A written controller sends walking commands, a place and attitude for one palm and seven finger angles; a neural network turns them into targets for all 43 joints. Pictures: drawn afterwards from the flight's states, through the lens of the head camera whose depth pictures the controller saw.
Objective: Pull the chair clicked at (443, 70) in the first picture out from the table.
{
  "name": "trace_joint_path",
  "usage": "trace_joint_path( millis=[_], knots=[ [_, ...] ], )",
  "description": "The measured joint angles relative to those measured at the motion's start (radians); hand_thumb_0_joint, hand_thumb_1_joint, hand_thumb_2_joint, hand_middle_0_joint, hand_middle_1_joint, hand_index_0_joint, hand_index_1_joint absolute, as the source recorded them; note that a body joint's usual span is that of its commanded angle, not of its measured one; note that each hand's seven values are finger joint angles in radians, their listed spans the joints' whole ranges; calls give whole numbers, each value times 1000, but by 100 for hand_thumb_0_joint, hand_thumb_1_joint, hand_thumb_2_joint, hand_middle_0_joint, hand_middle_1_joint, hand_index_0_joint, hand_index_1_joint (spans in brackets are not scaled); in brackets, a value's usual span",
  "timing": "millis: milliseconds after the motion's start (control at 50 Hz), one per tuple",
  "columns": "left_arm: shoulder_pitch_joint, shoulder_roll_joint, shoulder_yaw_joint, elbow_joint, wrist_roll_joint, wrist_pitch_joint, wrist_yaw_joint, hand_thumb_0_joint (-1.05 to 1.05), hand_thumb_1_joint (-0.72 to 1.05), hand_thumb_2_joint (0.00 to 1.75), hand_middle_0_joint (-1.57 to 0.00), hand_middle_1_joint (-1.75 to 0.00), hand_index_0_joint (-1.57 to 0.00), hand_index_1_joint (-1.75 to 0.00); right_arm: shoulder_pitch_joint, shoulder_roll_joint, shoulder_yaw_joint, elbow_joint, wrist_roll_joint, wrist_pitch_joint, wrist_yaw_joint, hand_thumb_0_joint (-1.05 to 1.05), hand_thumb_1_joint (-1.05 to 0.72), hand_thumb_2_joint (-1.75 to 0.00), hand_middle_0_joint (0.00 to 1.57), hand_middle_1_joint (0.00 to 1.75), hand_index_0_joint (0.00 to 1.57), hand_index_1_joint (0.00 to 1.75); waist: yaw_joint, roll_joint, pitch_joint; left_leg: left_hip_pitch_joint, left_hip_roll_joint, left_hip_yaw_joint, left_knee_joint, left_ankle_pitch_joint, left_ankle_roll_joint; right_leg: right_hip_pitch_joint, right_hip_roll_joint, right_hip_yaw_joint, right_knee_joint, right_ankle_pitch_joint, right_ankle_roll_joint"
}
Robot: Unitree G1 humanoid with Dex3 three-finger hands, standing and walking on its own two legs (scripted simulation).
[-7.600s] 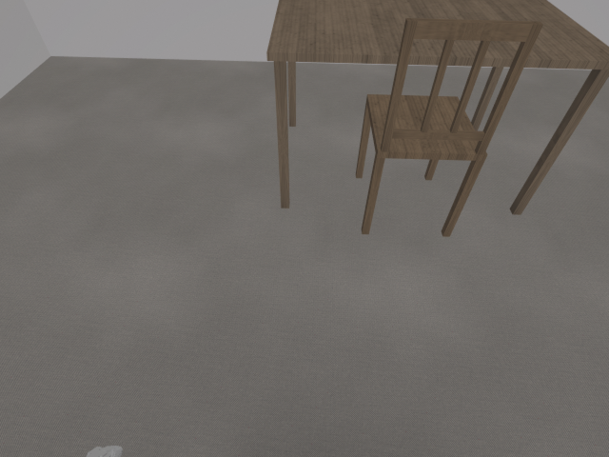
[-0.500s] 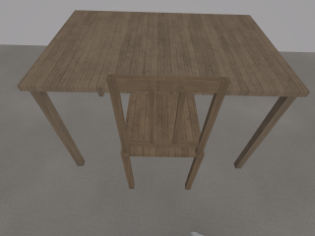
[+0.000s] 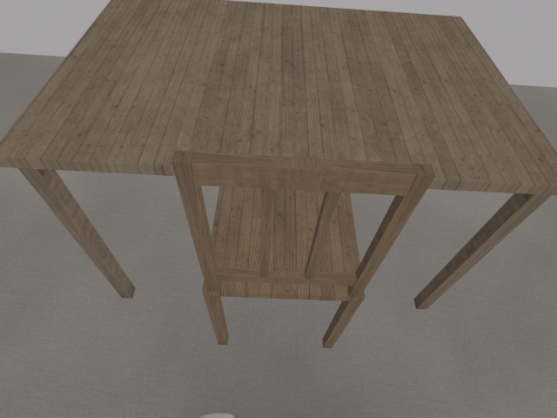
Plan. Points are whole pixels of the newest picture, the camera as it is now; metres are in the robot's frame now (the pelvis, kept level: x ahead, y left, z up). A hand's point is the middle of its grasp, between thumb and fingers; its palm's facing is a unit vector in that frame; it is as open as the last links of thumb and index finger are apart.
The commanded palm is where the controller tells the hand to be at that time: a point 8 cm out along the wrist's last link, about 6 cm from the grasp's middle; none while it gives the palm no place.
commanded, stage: come to a stop and stand still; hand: left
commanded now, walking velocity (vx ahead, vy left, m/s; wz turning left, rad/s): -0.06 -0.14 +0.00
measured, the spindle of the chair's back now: (265, 236) +0.43 +0.05 -0.07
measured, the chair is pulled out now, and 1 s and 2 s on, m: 0.00 0.00 0.00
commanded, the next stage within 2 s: look again from close up in 1.42 s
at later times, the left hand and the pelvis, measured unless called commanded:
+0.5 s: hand out of the picture -0.04 +0.14 -0.16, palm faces +0.01 -0.98 -0.21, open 7.4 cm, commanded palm none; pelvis -0.04 -0.03 +0.01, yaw -1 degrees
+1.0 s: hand out of the picture -0.04 +0.08 -0.17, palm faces +0.05 -0.99 -0.15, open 7.4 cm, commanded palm none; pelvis -0.01 -0.06 +0.01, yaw +0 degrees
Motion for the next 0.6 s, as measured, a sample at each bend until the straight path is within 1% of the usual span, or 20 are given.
trace_joint_path(
  millis=[20, 40, 60, 100, 140, 180, 220, 300, 340, 380, 400, 420, 460, 500, 540, 560, 600],
  knots=[
    [0, 7, 1, 0, -1, 8, 4, 0, 91, 90, -20, -29, -20, -30, -5, 5, 5, -6, -2, -3, -2, 1, -91, -90, 19, 30, 20, 30, 2, -8, 0, 1, -1, 4, -1, -16, 15, -27, 14, 30, 84, -82, 1],
    [-1, 12, 3, 2, -2, 14, 7, 0, 91, 90, -20, -29, -20, -30, -10, 10, 10, -12, -4, -5, -6, 1, -91, -90, 20, 30, 20, 30, 1, -10, -1, 1, 1, 4, -9, -21, 24, -53, 32, 57, 172, -131, 1],
    [-2, 15, 5, 2, -2, 17, 7, 0, 91, 90, -20, -29, -20, -30, -15, 14, 14, -17, -6, -6, -10, 1, -91, -90, 20, 30, 20, 30, 0, -10, -2, 3, 4, 2, -23, -17, 28, -75, 48, 77, 252, -146, 4],
    [0, 22, 8, 2, -2, 16, 6, 1, 91, 90, -20, -29, -20, -30, -26, 21, 21, -23, -5, -9, -16, 1, -91, -90, 20, 30, 20, 30, 0, -11, -5, 9, 6, 1, -58, 8, 27, -102, 65, 103, 364, -127, 15],
    [7, 27, 7, 2, -2, 14, 2, 1, 91, 90, -20, -29, -20, -30, -36, 29, 25, -26, -2, -13, -19, 0, -91, -90, 20, 30, 20, 30, 0, -14, -11, 14, 7, 4, -91, 32, 29, -101, 66, 114, 394, -101, 26],
    [16, 27, 5, 2, -2, 18, -1, 1, 91, 90, -20, -29, -20, -30, -42, 34, 26, -29, 0, -16, -19, 0, -91, -90, 20, 30, 20, 30, 0, -12, -20, 17, 10, 7, -117, 52, 28, -78, 59, 115, 357, -94, 35],
    [25, 24, 1, 5, -1, 22, -5, 1, 91, 90, -20, -29, -20, -30, -44, 38, 26, -29, 1, -17, -17, 0, -91, -90, 20, 30, 20, 30, -5, -6, -29, 19, 13, 9, -134, 67, 26, -39, 48, 109, 282, -104, 36],
    [39, 11, -13, 19, 1, 22, -11, 1, 91, 90, -20, -29, -20, -30, -31, 36, 19, -17, -1, -16, -10, 0, -91, -90, 20, 30, 20, 30, -20, 9, -48, 18, 17, 11, -156, 92, 16, 52, 30, 89, 80, -107, 22],
    [46, 1, -19, 26, 1, 15, -13, 1, 91, 90, -20, -29, -20, -30, -16, 28, 13, -6, 0, -16, -7, 0, -91, -90, 20, 30, 20, 30, -25, 15, -59, 12, 15, 10, -160, 103, 9, 101, 25, 78, -36, -64, 12],
    [59, -6, -25, 32, 1, 1, -12, 1, 91, 90, -20, -29, -20, -30, 6, 23, 9, 10, 4, -11, -4, 0, -91, -90, 20, 30, 20, 30, -25, 10, -71, 4, 6, 14, -151, 107, -3, 159, 17, 71, -181, 23, 5],
    [62, -16, -29, 42, 3, -5, -9, 1, 91, 90, -20, -29, -20, -30, 14, 14, 3, 20, 7, -8, -5, 0, -92, -90, 20, 30, 20, 30, -26, 24, -70, 3, 11, 10, -143, 106, -11, 169, 23, 67, -203, 60, 9],
    [69, -29, -35, 51, 3, -9, -9, 1, 91, 90, -20, -29, -20, -30, 26, 2, -2, 32, 10, -4, -6, -1, -92, -90, 20, 30, 20, 30, -31, 43, -72, 8, 17, -1, -141, 100, -18, 179, 31, 58, -209, 70, 7],
    [95, -48, -45, 65, 2, -17, -12, 0, 91, 90, -20, -29, -20, -30, 57, -14, -2, 54, 8, 6, -3, -1, -93, -90, 20, 30, 20, 30, -33, 60, -88, 18, 19, -17, -146, 68, -33, 193, 39, 51, -224, 72, -4],
    [118, -61, -51, 78, -1, -23, -12, 1, 90, 90, -20, -29, -20, -30, 87, -23, 5, 73, 5, 7, 0, 0, -92, -90, 20, 30, 20, 30, -32, 67, -97, 26, 23, -31, -156, 64, -41, 201, 51, 51, -238, 75, -15],
    [131, -71, -55, 94, -5, -26, -13, 1, 90, 90, -20, -29, -20, -30, 115, -25, 12, 92, 5, 2, -1, 0, -92, -90, 20, 30, 20, 30, -36, 73, -95, 36, 31, -46, -168, 114, -41, 209, 66, 49, -239, 75, -23],
    [136, -75, -56, 102, -7, -26, -14, 1, 90, 90, -20, -29, -20, -30, 128, -24, 16, 103, 5, 0, -2, 0, -92, -90, 20, 30, 20, 30, -39, 72, -92, 39, 35, -51, -168, 131, -44, 213, 71, 46, -237, 72, -26],
    [142, -81, -57, 116, -8, -24, -14, 1, 90, 90, -20, -29, -20, -30, 155, -16, 22, 125, 5, 2, -3, 0, -92, -90, 19, 30, 20, 30, -44, 63, -91, 42, 39, -56, -162, 124, -51, 218, 75, 42, -232, 65, -32]
  ],
)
